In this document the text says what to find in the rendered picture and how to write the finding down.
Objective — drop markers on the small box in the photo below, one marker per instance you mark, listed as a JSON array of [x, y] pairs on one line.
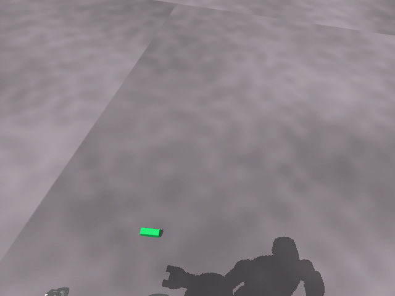
[[150, 232]]

